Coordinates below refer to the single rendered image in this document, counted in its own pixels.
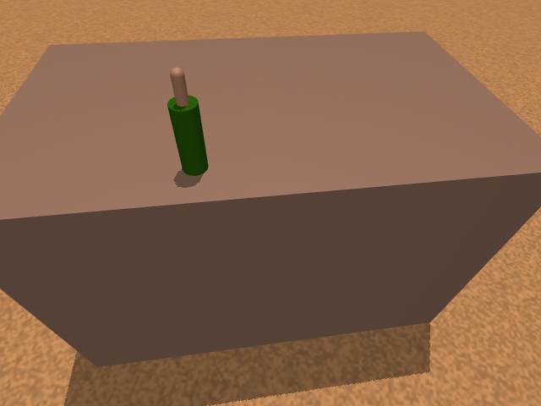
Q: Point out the bottle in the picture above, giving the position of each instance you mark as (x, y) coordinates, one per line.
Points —
(187, 126)

